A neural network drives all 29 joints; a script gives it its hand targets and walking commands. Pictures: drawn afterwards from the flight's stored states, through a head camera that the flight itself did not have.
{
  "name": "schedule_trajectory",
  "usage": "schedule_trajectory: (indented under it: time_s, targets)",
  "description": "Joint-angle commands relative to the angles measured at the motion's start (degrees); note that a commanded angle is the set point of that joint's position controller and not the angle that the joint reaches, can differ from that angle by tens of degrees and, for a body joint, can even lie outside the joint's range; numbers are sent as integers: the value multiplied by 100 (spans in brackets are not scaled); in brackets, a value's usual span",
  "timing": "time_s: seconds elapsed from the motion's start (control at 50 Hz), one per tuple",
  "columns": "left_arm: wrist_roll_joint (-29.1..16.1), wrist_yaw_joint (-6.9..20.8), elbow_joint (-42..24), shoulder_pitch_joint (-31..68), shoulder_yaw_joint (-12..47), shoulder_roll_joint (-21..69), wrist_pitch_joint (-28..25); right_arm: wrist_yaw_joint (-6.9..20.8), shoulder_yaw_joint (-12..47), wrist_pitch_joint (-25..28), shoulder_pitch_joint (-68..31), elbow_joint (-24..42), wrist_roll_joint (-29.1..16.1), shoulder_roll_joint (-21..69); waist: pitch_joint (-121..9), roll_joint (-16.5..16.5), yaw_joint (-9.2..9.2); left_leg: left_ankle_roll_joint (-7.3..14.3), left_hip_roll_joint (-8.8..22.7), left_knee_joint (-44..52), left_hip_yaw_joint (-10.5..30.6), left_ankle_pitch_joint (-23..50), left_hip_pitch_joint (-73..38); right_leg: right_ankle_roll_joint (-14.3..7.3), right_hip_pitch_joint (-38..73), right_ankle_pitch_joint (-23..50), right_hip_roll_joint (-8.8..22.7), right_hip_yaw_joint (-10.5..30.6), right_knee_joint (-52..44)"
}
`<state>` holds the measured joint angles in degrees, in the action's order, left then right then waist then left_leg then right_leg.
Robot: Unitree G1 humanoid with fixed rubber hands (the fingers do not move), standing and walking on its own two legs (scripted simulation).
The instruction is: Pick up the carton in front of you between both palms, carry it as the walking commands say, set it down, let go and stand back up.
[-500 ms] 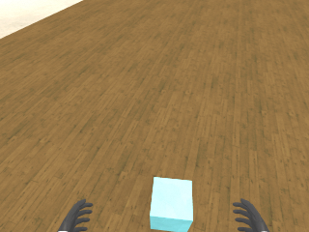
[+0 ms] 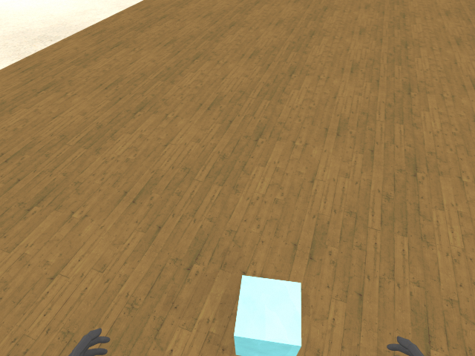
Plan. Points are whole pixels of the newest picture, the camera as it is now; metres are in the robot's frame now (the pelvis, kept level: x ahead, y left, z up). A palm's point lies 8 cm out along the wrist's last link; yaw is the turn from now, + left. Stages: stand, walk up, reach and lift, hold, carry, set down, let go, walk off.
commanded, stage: stand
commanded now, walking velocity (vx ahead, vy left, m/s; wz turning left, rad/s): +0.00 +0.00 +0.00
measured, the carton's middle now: (267, 320) +0.40 -0.07 -0.65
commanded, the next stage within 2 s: none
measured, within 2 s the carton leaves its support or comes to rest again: neither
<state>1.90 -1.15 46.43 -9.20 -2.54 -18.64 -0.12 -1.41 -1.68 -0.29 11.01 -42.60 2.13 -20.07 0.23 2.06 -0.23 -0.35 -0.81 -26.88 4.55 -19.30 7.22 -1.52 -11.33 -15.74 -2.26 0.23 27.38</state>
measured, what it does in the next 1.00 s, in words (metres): stands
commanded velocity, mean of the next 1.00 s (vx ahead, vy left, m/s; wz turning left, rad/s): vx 0.00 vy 0.00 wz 0.00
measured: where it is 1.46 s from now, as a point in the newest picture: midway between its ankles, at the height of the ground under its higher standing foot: outside the picture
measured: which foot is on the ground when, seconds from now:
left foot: down 0.00-1.00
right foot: down 0.00-1.00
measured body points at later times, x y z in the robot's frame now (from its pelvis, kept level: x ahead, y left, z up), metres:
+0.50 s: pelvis -0.01 +0.00 +0.01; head -0.02 -0.01 +0.46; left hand +0.10 +0.31 -0.10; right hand +0.10 -0.30 -0.11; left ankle -0.05 +0.13 -0.74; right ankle -0.01 -0.10 -0.74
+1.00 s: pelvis -0.03 +0.00 +0.01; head -0.03 +0.00 +0.46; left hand +0.08 +0.32 -0.10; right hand +0.08 -0.31 -0.11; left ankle -0.05 +0.13 -0.74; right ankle -0.01 -0.10 -0.74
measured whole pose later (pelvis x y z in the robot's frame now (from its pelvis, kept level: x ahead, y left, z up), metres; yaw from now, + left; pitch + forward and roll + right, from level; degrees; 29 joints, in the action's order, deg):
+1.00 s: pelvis -0.03 +0.00 +0.01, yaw +0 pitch -2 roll +0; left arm 0.8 -0.3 58.7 -6.4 -0.9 -21.5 -0.6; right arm -1.1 0.3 1.0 9.1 -55.1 1.3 -22.5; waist 1.3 1.0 -0.5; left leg -0.2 -1.1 -20.1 4.2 -13.8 4.0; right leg -1.2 -8.3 -10.4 -1.7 0.7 21.0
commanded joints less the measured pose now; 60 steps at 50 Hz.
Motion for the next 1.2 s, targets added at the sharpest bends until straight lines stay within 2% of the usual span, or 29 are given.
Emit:
schedule_trajectory:
  time_s: [0.0,0.64,1.18]
  targets:
    - [-13,-25,-219,170,-222,-951,-78,-35,-185,88,-108,242,-12,-824,-341,-173,6,21,471,266,282,2022,179,19,514,2069,676,594,-313]
    - [-88,44,668,459,-66,-1177,-99,-6,-31,182,-300,-678,-69,-1091,-27,-183,-23,100,588,894,413,1356,138,-21,578,1217,789,744,-839]
    - [-131,60,1138,574,13,-1315,-104,13,25,189,-400,-1151,-105,-1205,-32,-186,-27,132,641,1065,445,1373,60,-30,624,1243,848,784,-1001]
